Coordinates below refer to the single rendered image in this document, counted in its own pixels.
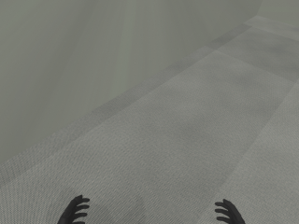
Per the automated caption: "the right robot hand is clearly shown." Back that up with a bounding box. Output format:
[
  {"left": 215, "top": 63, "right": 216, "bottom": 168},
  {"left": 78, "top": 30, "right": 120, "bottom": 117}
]
[{"left": 215, "top": 199, "right": 246, "bottom": 224}]

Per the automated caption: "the left robot hand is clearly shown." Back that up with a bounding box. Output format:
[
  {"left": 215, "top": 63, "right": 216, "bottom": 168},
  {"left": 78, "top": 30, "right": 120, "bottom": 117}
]
[{"left": 57, "top": 194, "right": 90, "bottom": 224}]

